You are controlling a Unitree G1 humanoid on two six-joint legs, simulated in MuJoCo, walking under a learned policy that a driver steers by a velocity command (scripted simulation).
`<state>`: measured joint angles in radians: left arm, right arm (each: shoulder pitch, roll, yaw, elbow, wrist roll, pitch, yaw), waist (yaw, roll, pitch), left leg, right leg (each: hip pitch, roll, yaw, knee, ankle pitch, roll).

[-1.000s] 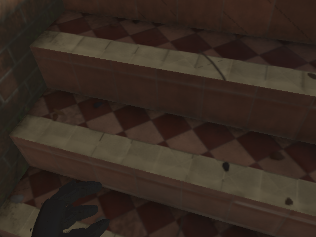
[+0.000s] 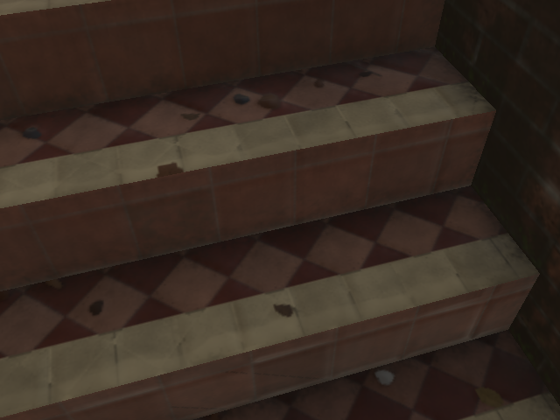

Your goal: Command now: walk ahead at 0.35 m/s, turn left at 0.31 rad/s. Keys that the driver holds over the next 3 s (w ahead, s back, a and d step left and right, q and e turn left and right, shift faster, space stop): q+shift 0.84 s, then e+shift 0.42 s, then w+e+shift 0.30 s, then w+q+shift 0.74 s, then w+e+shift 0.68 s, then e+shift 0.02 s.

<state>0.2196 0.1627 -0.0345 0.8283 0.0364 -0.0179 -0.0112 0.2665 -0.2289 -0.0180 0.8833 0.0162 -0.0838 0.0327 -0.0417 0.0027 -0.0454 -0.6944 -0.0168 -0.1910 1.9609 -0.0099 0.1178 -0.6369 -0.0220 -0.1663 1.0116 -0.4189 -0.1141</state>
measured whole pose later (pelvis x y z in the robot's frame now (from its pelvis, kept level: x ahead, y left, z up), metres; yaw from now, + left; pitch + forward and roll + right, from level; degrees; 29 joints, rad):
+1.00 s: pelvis +0.31 +0.08 +0.26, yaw +44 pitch +0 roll -5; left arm 0.21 0.20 0.00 0.54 -0.02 0.05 0.10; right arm 0.14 -0.21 0.04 0.54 -0.01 0.04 -0.09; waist 0.00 -0.04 -0.02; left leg -0.24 -0.15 -0.38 0.62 -0.32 0.07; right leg -1.03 0.11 0.12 2.24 -0.44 0.17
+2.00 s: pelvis +0.76 +0.27 +0.62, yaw +27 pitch +1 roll +0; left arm -0.02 0.14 -0.06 0.55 0.06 -0.15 -0.11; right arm 0.60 -0.18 0.02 0.96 -0.03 -0.02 0.05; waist 0.00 -0.03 -0.14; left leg -0.42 -0.14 0.01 0.79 -0.38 0.12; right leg -0.92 0.01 0.09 2.21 0.00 -0.21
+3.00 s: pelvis +1.29 +0.76 +0.81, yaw +25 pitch +2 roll +2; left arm 0.02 0.24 0.03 0.53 -0.03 -0.03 -0.07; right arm 0.54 -0.24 -0.03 0.93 -0.03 -0.09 -0.05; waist -0.09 -0.01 -0.01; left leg 0.24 0.07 0.31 0.30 -0.51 -0.10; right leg -0.87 -0.07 -0.10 0.95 0.00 -0.12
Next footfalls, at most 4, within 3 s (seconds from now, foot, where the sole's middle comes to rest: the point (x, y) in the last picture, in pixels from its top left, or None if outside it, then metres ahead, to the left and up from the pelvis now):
0.40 left None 0.29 0.15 -0.51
1.30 right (302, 288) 0.60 -0.03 -0.31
1.80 left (96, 143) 0.80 0.33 -0.12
2.26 right None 1.12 0.35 0.07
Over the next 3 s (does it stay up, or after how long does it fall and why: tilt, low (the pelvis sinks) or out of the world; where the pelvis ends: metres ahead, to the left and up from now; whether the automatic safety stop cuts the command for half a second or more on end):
stays up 1.29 0.76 0.81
